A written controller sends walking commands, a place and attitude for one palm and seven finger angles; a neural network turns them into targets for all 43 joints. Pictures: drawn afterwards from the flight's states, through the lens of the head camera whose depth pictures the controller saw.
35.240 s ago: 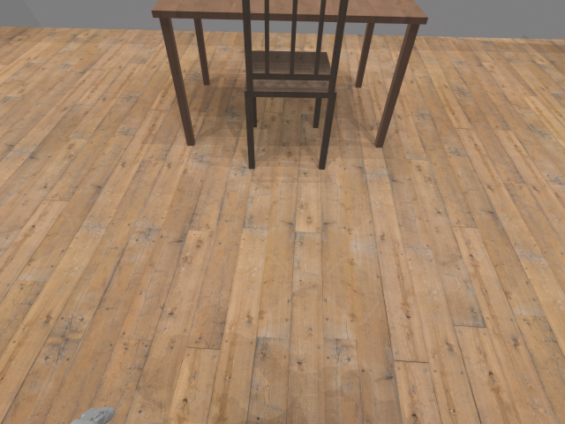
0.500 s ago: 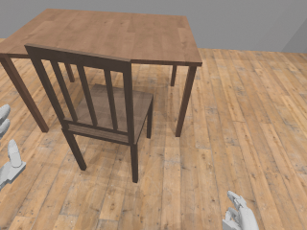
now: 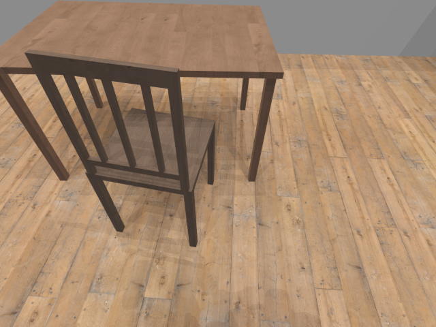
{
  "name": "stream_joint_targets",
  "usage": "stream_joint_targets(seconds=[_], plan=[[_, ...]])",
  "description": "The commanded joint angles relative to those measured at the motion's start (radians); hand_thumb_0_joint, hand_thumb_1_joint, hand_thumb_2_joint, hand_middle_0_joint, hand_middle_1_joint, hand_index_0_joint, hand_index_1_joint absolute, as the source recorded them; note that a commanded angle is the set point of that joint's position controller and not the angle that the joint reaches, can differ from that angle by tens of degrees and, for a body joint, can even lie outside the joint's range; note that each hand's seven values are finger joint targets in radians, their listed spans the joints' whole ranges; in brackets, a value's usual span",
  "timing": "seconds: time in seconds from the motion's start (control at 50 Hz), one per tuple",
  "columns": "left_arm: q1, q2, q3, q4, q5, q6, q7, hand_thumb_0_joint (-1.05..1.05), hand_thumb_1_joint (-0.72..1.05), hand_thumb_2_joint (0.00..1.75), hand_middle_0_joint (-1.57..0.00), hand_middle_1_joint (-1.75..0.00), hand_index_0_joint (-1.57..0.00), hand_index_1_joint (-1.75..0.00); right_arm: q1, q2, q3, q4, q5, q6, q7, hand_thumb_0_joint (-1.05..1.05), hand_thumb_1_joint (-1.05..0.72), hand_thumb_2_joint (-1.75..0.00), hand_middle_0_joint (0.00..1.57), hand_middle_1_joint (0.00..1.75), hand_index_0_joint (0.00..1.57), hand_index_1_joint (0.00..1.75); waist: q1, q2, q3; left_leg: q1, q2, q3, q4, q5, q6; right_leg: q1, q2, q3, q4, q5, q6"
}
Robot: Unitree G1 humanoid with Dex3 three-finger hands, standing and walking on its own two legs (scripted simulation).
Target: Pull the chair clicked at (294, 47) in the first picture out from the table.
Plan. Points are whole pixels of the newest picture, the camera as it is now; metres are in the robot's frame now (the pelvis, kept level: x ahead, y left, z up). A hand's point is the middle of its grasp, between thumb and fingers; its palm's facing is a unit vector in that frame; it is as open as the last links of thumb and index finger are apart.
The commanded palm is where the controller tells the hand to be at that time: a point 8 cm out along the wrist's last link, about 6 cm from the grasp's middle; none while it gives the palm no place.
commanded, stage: let the arm hang, fingers relaxed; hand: left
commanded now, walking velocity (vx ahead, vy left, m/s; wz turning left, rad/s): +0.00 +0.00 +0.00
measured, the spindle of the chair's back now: (121, 128) +0.66 +0.32 -0.05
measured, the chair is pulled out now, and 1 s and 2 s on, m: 0.17 0.17 0.17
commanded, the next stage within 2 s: look to check the result in 0.82 s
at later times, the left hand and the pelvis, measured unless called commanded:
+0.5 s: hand out of the picture +0.02 +0.21 -0.15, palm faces -0.01 -0.95 -0.31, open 7.4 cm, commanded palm none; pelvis -0.01 -0.01 +0.01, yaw +0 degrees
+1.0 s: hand out of the picture +0.06 +0.19 -0.16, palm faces -0.03 -0.97 -0.24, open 7.4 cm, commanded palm none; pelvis +0.01 -0.01 +0.01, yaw -1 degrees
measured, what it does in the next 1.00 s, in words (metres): stands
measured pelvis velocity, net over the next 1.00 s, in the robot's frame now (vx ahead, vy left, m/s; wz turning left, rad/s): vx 0.01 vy -0.01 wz -0.01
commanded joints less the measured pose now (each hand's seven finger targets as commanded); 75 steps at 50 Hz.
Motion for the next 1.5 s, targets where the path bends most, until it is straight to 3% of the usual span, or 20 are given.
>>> stream_joint_targets(seconds=[0.0,0.02,0.04,0.08,0.12,0.14,0.22,0.42,0.44,0.54,0.62,0.8,1.1,1.22,1.48], plan=[[-0.045,0.214,0.055,0.015,-0.009,-0.057,0.02,0.0,0.9,0.9,-0.2,-0.3,-0.2,-0.3,-0.049,-0.137,-0.032,-0.032,0.005,-0.019,-0.019,0.0,-0.9,-0.9,0.2,0.3,0.2,0.3,0.021,0.104,-0.037,0.033,0.111,-0.152,-0.171,-0.06,0.014,0.028,-0.065,0.116,-0.175,-0.026,-0.056],[-0.038,0.211,0.054,0.047,-0.01,-0.06,0.019,0.0,0.9,0.9,-0.2,-0.3,-0.2,-0.3,-0.041,-0.13,-0.031,-0.011,0.007,-0.018,-0.021,0.0,-0.9,-0.9,0.2,0.3,0.2,0.3,0.02,0.129,-0.04,0.039,0.111,-0.148,-0.176,-0.078,0.011,0.034,-0.065,0.12,-0.188,-0.032,-0.059],[-0.032,0.215,0.054,0.073,-0.01,-0.061,0.02,0.0,0.9,0.9,-0.2,-0.3,-0.2,-0.3,-0.033,-0.132,-0.033,-0.001,0.009,-0.015,-0.024,0.0,-0.9,-0.9,0.2,0.3,0.2,0.3,0.019,0.109,-0.014,0.047,0.111,-0.151,-0.175,-0.084,0.01,0.017,-0.066,0.118,-0.205,-0.039,-0.062],[-0.02,0.192,0.056,0.131,-0.014,-0.064,0.018,0.0,0.9,0.9,-0.2,-0.3,-0.2,-0.3,-0.005,-0.115,-0.033,0.039,0.009,-0.015,-0.03,0.0,-0.9,-0.9,0.2,0.3,0.2,0.3,0.017,0.163,-0.033,0.055,0.118,-0.149,-0.185,-0.098,0.01,0.039,-0.066,0.121,-0.22,-0.032,-0.067],[-0.011,0.188,0.051,0.173,-0.017,-0.065,0.017,0.0,0.9,0.9,-0.2,-0.3,-0.2,-0.3,0.012,-0.108,-0.034,0.066,0.012,-0.013,-0.034,0.0,-0.9,-0.9,0.2,0.3,0.2,0.3,0.016,0.159,-0.038,0.058,0.12,-0.147,-0.187,-0.111,0.007,0.05,-0.069,0.12,-0.234,-0.038,-0.068],[-0.005,0.184,0.051,0.192,-0.016,-0.067,0.018,0.0,0.9,0.9,-0.2,-0.3,-0.2,-0.3,0.021,-0.111,-0.037,0.073,0.014,-0.011,-0.036,0.0,-0.9,-0.9,0.2,0.3,0.2,0.3,0.015,0.105,-0.033,0.073,0.12,-0.149,-0.177,-0.101,0.006,0.039,-0.07,0.123,-0.252,-0.046,-0.069],[-0.016,0.171,0.044,0.247,-0.019,-0.066,0.018,0.0,0.9,0.9,-0.2,-0.3,-0.2,-0.3,0.059,-0.106,-0.041,0.12,0.013,-0.007,-0.039,0.0,-0.9,-0.9,0.2,0.3,0.2,0.3,0.006,0.049,0.006,0.075,0.125,-0.147,-0.188,-0.114,0.006,0.009,-0.071,0.124,-0.279,-0.1,-0.071],[-0.042,0.169,0.044,0.285,-0.017,-0.063,0.025,0.0,0.9,0.9,-0.2,-0.3,-0.2,-0.3,0.072,-0.097,-0.042,0.168,0.007,-0.003,-0.035,0.0,-0.9,-0.9,0.2,0.3,0.2,0.3,0.01,-0.031,0.063,0.053,0.129,-0.145,-0.218,-0.113,0.009,-0.009,-0.065,0.125,-0.291,-0.134,-0.063],[-0.04,0.169,0.045,0.284,-0.016,-0.063,0.027,0.0,0.9,0.9,-0.2,-0.3,-0.2,-0.3,0.065,-0.097,-0.042,0.167,0.008,-0.003,-0.035,0.0,-0.9,-0.9,0.2,0.3,0.2,0.3,0.012,-0.006,0.068,0.058,0.128,-0.143,-0.218,-0.105,0.009,-0.015,-0.065,0.127,-0.289,-0.125,-0.065],[-0.055,0.169,0.049,0.275,-0.015,-0.065,0.028,0.0,0.9,0.9,-0.2,-0.3,-0.2,-0.3,0.059,-0.087,-0.04,0.174,0.006,-0.008,-0.033,0.0,-0.9,-0.9,0.2,0.3,0.2,0.3,0.017,-0.007,0.048,0.052,0.132,-0.144,-0.234,-0.088,0.008,0.017,-0.062,0.118,-0.272,-0.074,-0.059],[-0.073,0.164,0.049,0.27,-0.017,-0.07,0.029,0.0,0.9,0.9,-0.2,-0.3,-0.2,-0.3,0.053,-0.073,-0.036,0.182,0.007,-0.017,-0.034,0.0,-0.9,-0.9,0.2,0.3,0.2,0.3,0.017,0.001,0.008,0.081,0.135,-0.134,-0.223,0.027,0.004,0.058,-0.069,0.115,-0.256,0.033,-0.057],[-0.09,0.166,0.052,0.271,-0.019,-0.075,0.029,0.0,0.9,0.9,-0.2,-0.3,-0.2,-0.3,0.034,-0.079,-0.035,0.191,0.009,-0.021,-0.038,0.0,-0.9,-0.9,0.2,0.3,0.2,0.3,0.015,0.034,-0.007,0.116,0.14,-0.125,-0.229,0.081,-0.004,0.086,-0.073,0.116,-0.266,0.087,-0.055],[-0.103,0.185,0.049,0.292,-0.02,-0.076,0.025,0.0,0.9,0.9,-0.2,-0.3,-0.2,-0.3,-0.006,-0.117,-0.038,0.192,0.011,-0.018,-0.04,0.0,-0.9,-0.9,0.2,0.3,0.2,0.3,0.008,0.023,0.01,0.154,0.146,-0.128,-0.247,0.061,-0.006,0.073,-0.076,0.114,-0.3,0.067,-0.054],[-0.112,0.206,0.05,0.294,-0.02,-0.08,0.025,0.0,0.9,0.9,-0.2,-0.3,-0.2,-0.3,-0.023,-0.138,-0.039,0.19,0.012,-0.021,-0.039,0.0,-0.9,-0.9,0.2,0.3,0.2,0.3,0.008,0.001,-0.025,0.177,0.149,-0.131,-0.244,0.102,-0.004,0.097,-0.081,0.117,-0.3,0.108,-0.052],[-0.136,0.24,0.052,0.291,-0.019,-0.082,0.023,0.0,0.9,0.9,-0.2,-0.3,-0.2,-0.3,-0.066,-0.169,-0.038,0.19,0.012,-0.026,-0.035,0.0,-0.9,-0.9,0.2,0.3,0.2,0.3,0.011,0.018,-0.025,0.196,0.152,-0.13,-0.261,0.136,-0.005,0.112,-0.09,0.115,-0.307,0.147,-0.05]])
